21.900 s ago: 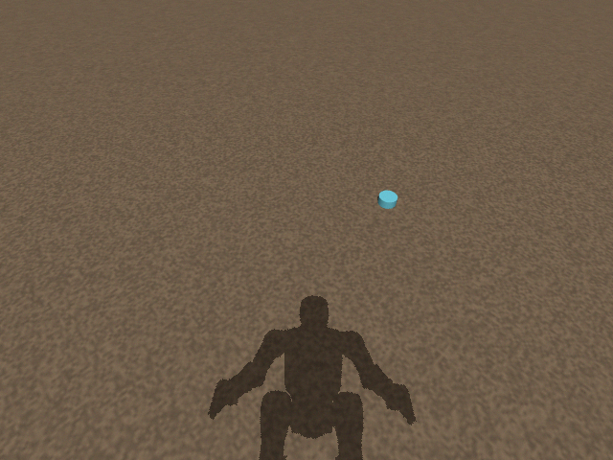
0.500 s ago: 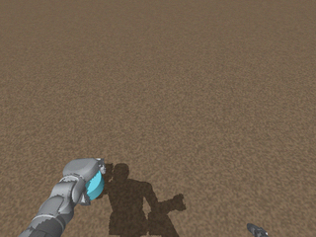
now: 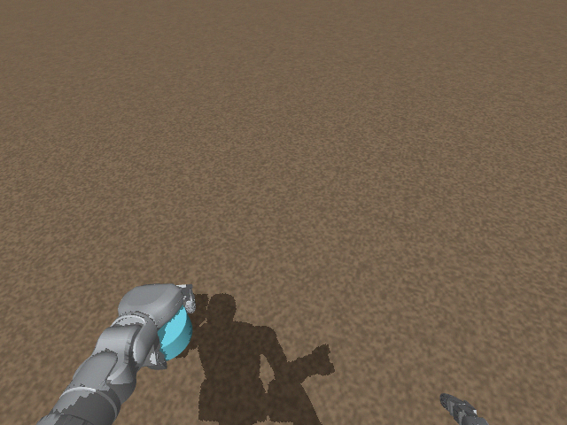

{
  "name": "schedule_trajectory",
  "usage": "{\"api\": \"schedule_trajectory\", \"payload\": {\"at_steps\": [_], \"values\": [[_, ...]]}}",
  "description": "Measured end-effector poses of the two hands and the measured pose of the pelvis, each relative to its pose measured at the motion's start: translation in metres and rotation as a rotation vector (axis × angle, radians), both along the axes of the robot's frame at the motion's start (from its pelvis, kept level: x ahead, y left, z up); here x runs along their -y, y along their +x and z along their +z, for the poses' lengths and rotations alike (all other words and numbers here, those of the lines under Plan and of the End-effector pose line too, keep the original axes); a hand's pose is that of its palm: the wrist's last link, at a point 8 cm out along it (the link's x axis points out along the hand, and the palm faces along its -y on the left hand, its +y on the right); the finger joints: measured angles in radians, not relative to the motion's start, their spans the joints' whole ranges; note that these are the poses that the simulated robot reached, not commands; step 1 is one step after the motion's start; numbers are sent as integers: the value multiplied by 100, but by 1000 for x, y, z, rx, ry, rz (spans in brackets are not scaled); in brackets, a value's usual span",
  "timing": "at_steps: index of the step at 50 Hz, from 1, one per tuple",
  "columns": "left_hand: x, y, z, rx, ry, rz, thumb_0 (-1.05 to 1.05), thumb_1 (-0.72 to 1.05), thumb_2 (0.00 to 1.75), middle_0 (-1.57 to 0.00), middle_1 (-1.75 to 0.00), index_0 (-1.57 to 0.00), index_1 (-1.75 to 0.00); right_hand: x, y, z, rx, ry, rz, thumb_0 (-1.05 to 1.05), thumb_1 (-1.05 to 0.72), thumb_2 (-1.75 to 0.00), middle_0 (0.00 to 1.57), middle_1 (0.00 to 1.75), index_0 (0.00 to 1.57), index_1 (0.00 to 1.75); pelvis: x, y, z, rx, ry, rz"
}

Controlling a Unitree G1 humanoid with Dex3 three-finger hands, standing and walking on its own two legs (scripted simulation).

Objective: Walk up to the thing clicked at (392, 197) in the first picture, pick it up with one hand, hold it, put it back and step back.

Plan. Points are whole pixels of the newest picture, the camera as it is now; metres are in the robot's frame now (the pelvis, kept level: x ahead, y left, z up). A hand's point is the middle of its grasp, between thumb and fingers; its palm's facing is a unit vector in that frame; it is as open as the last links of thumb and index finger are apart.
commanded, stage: hold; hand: left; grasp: from above
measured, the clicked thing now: (161, 329) +0.30 +0.23 -0.06
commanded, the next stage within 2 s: crouch in 0.34 s
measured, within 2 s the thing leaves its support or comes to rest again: neither
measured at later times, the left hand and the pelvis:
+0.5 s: hand (161, 330) +0.29 +0.22 -0.04, palm faces -0.47 -0.06 -0.88, open 11.1 cm; pelvis +0.01 +0.00 +0.00, yaw +0 degrees
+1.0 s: hand (180, 352) +0.32 +0.23 -0.19, palm faces -0.44 +0.04 -0.90, open 11.0 cm; pelvis -0.03 +0.00 -0.08, yaw +1 degrees
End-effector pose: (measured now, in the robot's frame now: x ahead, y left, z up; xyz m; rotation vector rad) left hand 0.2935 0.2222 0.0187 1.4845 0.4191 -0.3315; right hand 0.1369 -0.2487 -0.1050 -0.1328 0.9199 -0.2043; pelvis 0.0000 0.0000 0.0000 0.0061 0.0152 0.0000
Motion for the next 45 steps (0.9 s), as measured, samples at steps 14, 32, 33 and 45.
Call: {"api": "schedule_trajectory", "payload": {"at_steps": [14,32,33,45], "values": [[-3,6,3,12,13,6,2,-21,77,-40,-83,-52,-84,4,-3,-2,-28,-2,-14,1,-91,-90,20,30,20,30,1,4,1,-4,0,1],[-3,3,-13,8,13,10,1,-19,75,-39,-84,-51,-84,6,-4,-1,-39,-10,-19,1,-90,-90,20,30,20,30,1,5,0,-11,0,6],[-4,3,-17,8,16,12,1,-19,75,-39,-84,-51,-85,6,-4,-1,-42,-12,-19,1,-90,-90,20,30,20,30,1,4,0,-14,0,6],[-10,9,-102,-8,67,-24,1,-19,74,-40,-83,-52,-84,22,-44,-39,-171,-87,-1,1,-89,-90,20,30,21,30,0,-15,-40,-192,-18,24]]}}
